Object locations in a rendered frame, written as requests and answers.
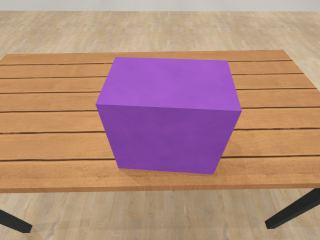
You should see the carton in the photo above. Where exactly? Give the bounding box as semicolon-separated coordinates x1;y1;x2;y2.
95;57;242;175

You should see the table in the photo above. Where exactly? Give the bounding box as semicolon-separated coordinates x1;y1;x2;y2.
0;50;320;233

